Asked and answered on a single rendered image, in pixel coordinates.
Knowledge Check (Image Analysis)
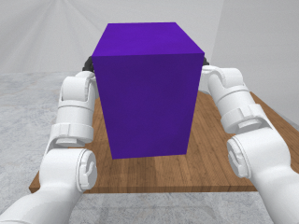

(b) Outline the table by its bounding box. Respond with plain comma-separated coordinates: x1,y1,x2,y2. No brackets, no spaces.
29,91,299,194

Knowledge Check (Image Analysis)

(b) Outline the robot left upper arm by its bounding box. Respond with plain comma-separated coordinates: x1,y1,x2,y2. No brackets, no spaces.
0,148,98,224

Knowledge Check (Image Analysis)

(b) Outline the carton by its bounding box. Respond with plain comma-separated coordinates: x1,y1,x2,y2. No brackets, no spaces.
92,22,205,160

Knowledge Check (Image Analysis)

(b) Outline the robot left forearm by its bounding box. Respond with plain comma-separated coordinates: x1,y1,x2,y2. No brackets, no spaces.
38,71,100,185

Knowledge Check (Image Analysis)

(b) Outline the right robot hand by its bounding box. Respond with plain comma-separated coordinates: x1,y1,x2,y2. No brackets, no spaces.
203,57,209,66

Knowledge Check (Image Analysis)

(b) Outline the robot right upper arm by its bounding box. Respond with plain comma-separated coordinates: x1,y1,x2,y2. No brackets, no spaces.
226,127,299,224

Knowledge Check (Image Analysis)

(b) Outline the left robot hand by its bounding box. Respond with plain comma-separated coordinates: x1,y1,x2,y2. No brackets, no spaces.
82,56,94,73

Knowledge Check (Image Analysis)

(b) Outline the robot right forearm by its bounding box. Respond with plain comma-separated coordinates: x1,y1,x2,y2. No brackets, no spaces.
198,65,291,165

